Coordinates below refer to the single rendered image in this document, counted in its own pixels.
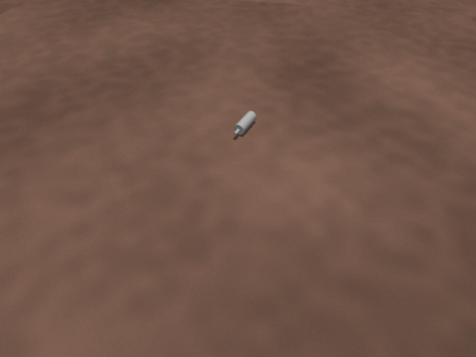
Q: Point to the bottle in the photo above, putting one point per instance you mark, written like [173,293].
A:
[244,123]

